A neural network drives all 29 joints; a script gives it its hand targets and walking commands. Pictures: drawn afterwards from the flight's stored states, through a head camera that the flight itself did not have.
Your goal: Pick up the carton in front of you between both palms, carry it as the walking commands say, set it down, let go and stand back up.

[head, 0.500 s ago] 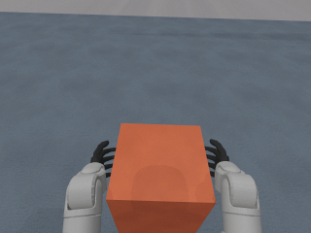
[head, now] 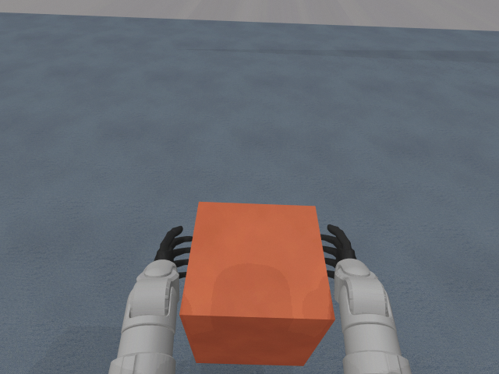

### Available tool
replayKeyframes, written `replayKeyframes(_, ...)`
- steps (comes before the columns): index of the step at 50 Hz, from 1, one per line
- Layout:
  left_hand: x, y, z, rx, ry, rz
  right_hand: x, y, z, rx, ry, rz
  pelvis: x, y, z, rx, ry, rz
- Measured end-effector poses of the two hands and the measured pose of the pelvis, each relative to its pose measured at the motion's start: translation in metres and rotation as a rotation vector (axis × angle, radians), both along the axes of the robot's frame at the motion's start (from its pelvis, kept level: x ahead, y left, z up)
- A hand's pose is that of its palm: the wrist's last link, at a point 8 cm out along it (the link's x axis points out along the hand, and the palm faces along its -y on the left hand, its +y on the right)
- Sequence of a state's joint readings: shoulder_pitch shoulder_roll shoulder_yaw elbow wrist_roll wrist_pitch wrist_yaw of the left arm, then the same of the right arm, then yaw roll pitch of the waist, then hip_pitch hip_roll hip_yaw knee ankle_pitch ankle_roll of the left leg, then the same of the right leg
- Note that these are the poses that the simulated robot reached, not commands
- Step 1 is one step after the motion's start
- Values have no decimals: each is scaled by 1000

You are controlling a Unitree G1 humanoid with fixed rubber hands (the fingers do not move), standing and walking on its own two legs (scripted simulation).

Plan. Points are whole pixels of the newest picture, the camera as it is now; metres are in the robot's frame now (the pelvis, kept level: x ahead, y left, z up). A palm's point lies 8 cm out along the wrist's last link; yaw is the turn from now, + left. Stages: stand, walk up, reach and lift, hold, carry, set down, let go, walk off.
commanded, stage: carry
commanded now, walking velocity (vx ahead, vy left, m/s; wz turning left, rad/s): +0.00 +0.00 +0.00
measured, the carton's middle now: (253, 287) +0.31 +0.00 -0.04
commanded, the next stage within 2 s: hold in 0.72 s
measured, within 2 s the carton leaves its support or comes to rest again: neither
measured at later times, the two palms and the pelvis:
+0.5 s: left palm (155, 279) +0.27 +0.16 +0.04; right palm (342, 277) +0.28 -0.14 +0.05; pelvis -0.02 +0.01 +0.00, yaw +0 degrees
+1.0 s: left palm (132, 300) +0.24 +0.19 +0.05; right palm (323, 271) +0.28 -0.11 +0.05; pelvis -0.03 -0.01 +0.01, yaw +8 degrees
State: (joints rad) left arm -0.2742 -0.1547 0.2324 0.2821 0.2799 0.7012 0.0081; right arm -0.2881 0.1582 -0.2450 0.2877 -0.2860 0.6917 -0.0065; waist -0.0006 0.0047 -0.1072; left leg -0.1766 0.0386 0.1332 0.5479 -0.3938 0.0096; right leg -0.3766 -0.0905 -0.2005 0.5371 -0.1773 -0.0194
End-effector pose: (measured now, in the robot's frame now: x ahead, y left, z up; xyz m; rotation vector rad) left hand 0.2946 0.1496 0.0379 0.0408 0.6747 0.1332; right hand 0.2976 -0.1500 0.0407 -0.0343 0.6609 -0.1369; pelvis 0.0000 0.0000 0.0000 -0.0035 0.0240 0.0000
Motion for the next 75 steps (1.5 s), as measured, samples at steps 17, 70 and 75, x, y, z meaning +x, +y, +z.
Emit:
replayKeyframes(17,-19,8,5,0,-10,7,-17,8,5,4,-10,5,-14,6,0,2,-6,4)
replayKeyframes(70,-52,4,17,31,1,165,-1,8,11,28,-12,167,-21,-43,12,18,-141,174)
replayKeyframes(75,-51,3,18,28,2,171,2,8,13,32,-13,172,-20,-45,13,16,-140,177)
